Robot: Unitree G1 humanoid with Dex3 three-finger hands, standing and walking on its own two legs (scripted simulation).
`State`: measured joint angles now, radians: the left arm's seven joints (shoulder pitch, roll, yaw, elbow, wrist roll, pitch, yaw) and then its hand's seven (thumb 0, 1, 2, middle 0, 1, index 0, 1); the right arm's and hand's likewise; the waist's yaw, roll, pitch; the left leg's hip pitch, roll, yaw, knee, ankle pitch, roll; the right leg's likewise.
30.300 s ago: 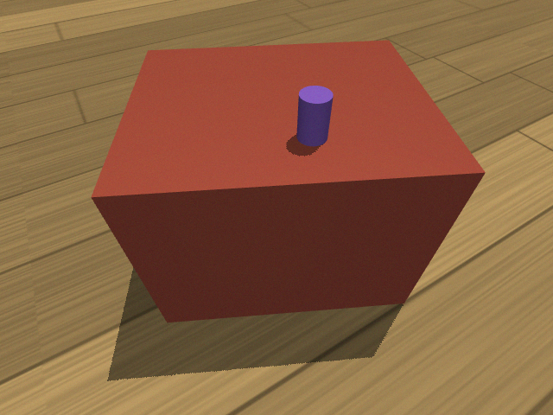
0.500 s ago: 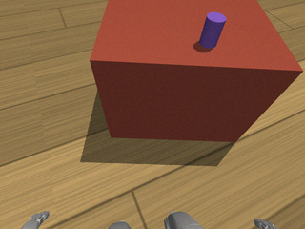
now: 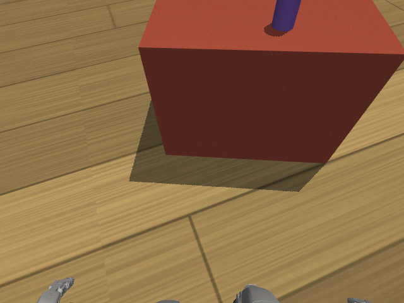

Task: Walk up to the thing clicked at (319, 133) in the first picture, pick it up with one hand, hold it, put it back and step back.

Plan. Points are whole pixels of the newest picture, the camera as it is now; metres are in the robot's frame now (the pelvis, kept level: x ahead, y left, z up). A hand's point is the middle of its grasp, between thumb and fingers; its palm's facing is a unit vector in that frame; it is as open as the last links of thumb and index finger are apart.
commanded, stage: step back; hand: right
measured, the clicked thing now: (286, 8) +1.04 -0.29 +0.01
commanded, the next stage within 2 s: stand in 1.20 s
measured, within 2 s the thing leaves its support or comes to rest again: neither
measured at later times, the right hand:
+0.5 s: hand out of the picture -0.02 -0.28 -0.14, palm faces -0.04 +0.93 -0.37, open 7.4 cm
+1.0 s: hand out of the picture +0.04 -0.24 -0.13, palm faces -0.01 +0.93 -0.36, open 7.4 cm
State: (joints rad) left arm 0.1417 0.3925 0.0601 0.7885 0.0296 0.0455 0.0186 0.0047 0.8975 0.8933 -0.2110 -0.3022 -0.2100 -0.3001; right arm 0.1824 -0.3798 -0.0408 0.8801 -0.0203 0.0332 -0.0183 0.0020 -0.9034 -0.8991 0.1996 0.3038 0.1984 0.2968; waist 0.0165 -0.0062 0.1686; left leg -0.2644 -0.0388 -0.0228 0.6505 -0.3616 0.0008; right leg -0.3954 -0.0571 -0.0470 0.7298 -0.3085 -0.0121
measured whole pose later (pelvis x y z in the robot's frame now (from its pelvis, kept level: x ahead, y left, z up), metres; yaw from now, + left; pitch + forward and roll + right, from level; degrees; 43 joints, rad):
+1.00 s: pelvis -0.05 +0.02 +0.01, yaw -1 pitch -2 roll +0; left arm 0.14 0.38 0.04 1.00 0.01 -0.01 0.00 0.00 0.90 0.89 -0.21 -0.30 -0.21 -0.30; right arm 0.14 -0.35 -0.05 1.00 -0.03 -0.04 0.01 0.00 -0.90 -0.90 0.20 0.30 0.20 0.30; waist 0.01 -0.02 0.08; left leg -0.29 0.00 0.03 0.60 -0.27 0.02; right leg -0.26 -0.02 0.04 0.78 -0.52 -0.01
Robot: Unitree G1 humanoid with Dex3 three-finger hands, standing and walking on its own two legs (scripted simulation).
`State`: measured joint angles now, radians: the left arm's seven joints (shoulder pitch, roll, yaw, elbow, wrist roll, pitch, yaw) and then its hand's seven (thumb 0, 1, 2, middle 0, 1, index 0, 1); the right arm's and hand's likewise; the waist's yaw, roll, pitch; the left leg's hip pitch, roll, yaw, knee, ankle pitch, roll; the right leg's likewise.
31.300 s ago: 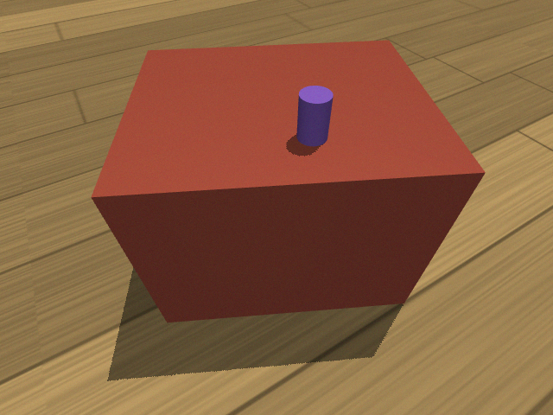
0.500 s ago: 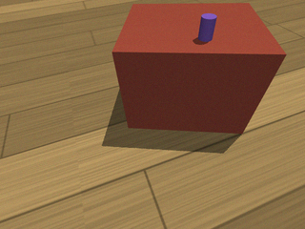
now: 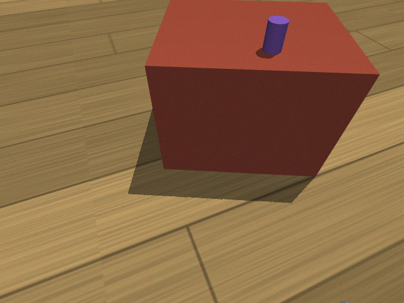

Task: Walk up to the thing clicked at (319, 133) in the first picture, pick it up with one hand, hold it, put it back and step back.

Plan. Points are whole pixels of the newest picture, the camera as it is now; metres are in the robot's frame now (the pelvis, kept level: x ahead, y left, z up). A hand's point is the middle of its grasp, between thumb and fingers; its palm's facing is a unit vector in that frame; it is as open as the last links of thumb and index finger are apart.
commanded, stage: step back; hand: right
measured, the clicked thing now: (275, 35) +1.10 -0.29 +0.00
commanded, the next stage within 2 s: stand in 0.20 s
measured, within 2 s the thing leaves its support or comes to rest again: neither
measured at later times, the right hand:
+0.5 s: hand out of the picture +0.12 -0.27 -0.14, palm faces +0.01 +0.95 -0.32, open 7.4 cm
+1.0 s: hand out of the picture +0.08 -0.28 -0.14, palm faces -0.01 +0.95 -0.32, open 7.4 cm
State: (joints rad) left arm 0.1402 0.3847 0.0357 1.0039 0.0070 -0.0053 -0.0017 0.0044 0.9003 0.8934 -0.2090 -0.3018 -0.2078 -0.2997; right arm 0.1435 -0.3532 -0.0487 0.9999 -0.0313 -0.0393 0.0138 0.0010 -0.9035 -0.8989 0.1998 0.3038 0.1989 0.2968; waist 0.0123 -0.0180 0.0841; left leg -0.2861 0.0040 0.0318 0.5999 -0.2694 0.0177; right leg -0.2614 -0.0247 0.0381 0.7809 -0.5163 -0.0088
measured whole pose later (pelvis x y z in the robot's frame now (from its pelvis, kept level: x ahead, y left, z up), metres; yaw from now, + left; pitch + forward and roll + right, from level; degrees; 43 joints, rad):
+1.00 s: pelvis +0.02 -0.03 +0.02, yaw -1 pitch -2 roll +0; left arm 0.09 0.36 0.01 1.16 0.01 -0.02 -0.01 0.00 0.90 0.89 -0.21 -0.30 -0.21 -0.30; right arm 0.10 -0.35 0.00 1.16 -0.01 -0.02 0.02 0.00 -0.90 -0.90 0.20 0.30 0.20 0.30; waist -0.01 0.01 0.05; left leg -0.13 0.05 0.03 0.31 -0.15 -0.04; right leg -0.10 0.00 -0.02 0.31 -0.18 0.00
